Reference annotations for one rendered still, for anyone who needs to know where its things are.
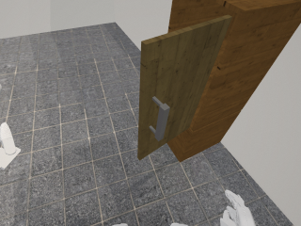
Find handle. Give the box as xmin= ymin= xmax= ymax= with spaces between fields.
xmin=149 ymin=96 xmax=170 ymax=141

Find robot right hand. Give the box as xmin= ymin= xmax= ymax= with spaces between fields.
xmin=220 ymin=189 xmax=256 ymax=226

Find cupboard door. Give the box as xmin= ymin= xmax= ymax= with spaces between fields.
xmin=137 ymin=15 xmax=232 ymax=161

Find robot left hand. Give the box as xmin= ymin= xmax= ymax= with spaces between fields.
xmin=0 ymin=85 xmax=21 ymax=170

